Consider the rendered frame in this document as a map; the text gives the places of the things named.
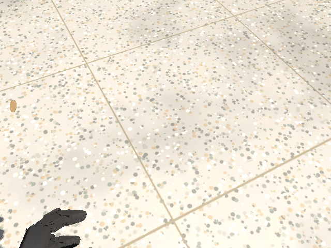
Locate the robot left hand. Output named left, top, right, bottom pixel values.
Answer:
left=19, top=208, right=92, bottom=248

